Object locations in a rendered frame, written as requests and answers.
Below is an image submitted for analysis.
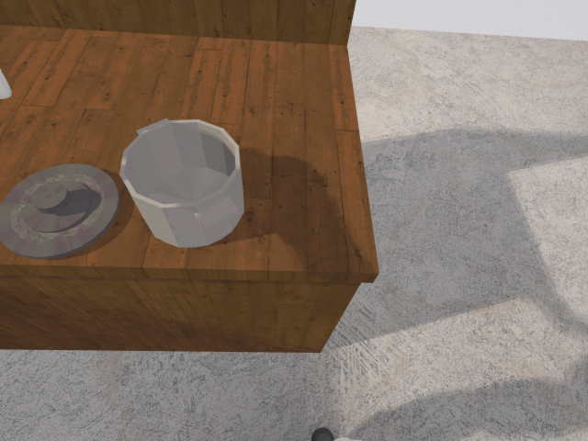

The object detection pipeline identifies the knob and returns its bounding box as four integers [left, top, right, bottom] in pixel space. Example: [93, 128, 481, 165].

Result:
[31, 183, 71, 214]

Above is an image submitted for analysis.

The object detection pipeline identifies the lid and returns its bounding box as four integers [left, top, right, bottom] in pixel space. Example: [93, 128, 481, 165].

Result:
[0, 164, 120, 259]

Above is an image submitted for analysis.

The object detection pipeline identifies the table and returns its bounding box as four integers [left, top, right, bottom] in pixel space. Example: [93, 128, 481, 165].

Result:
[0, 0, 379, 353]

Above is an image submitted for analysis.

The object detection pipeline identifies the pot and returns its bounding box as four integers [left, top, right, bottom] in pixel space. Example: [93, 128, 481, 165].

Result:
[119, 119, 244, 248]

